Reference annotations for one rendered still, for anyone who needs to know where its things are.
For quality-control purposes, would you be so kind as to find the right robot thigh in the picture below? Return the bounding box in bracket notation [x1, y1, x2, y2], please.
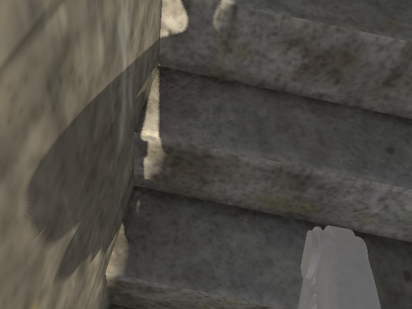
[301, 225, 381, 309]

